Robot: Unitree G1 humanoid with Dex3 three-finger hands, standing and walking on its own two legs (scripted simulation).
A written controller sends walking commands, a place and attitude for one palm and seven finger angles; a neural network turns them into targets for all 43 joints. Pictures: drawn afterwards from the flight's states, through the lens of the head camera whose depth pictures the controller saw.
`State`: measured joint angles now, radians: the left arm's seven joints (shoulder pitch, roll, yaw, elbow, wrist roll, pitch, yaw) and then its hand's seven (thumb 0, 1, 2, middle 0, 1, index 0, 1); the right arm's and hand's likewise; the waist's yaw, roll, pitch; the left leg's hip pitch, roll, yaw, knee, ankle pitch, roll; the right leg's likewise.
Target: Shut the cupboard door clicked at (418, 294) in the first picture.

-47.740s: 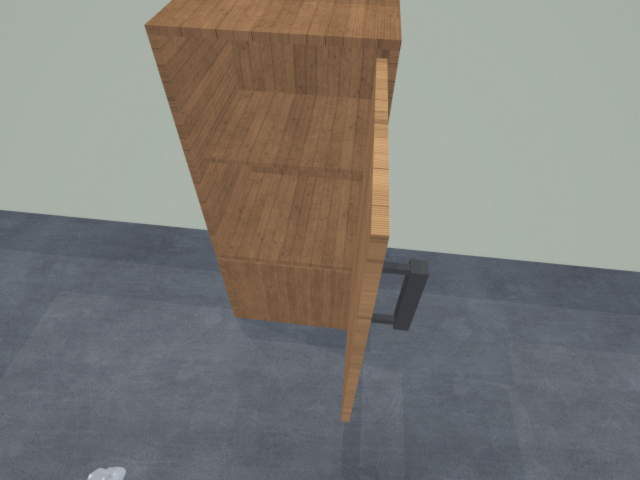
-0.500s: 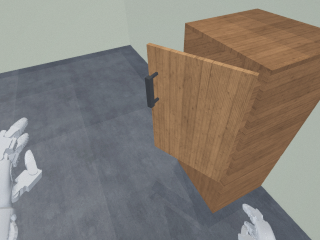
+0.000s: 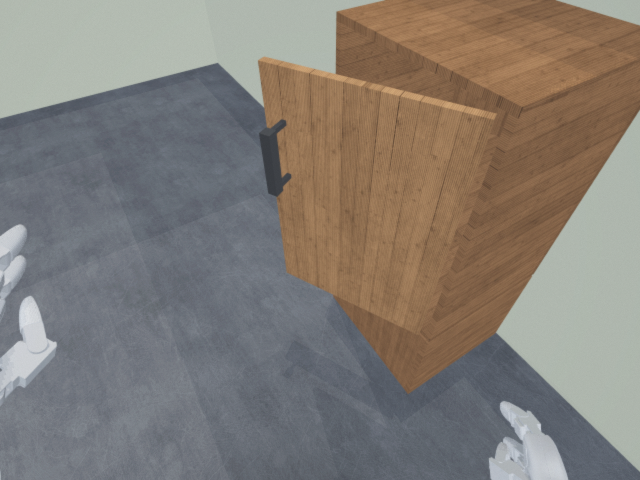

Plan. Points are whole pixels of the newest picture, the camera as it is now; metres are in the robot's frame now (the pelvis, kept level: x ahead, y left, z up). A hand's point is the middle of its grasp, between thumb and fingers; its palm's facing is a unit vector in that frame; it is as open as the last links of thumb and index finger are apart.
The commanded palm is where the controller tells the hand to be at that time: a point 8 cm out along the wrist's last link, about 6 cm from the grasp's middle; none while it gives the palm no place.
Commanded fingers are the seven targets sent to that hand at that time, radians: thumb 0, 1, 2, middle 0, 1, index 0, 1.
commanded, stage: step back with the hand held close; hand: left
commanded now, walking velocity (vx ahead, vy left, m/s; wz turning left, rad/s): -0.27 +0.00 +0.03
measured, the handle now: (278, 158) +0.67 +0.13 +0.03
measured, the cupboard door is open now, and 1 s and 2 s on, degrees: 28 28 28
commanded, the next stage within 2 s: stop stepping back and stand still in 1.30 s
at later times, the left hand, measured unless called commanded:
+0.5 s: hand out of the picture +0.13 +0.28 +0.16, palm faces +0.50 -0.74 -0.44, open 7.4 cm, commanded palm +0.07 +0.31 +0.18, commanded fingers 0.00 0.90 0.90 -0.20 -0.30 -0.20 -0.30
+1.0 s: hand out of the picture +0.04 +0.28 +0.17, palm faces +0.59 -0.65 -0.48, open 7.4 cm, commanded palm -0.03 +0.31 +0.18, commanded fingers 0.00 0.90 0.90 -0.20 -0.30 -0.20 -0.30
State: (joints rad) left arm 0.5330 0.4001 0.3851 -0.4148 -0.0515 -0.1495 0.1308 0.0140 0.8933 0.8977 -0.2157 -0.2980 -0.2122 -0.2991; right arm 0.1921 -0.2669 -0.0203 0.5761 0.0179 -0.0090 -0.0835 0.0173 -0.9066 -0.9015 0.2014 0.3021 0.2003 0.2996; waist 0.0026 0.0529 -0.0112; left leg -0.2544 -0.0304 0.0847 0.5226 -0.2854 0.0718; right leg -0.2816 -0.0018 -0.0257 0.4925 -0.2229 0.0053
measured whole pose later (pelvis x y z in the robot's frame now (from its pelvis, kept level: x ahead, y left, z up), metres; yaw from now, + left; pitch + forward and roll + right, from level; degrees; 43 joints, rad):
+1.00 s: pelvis -0.13 -0.01 -0.04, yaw +8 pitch -3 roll -2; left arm 0.48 0.44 0.54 -0.52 0.00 -0.27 0.15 0.01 0.89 0.90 -0.22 -0.30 -0.22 -0.30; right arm 0.25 -0.22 -0.02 0.59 0.01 -0.09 -0.07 0.02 -0.91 -0.90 0.20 0.30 0.20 0.30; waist -0.02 0.00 0.05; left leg -0.56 0.05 0.13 0.83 -0.28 0.10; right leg -0.49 0.06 0.05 0.80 -0.27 0.02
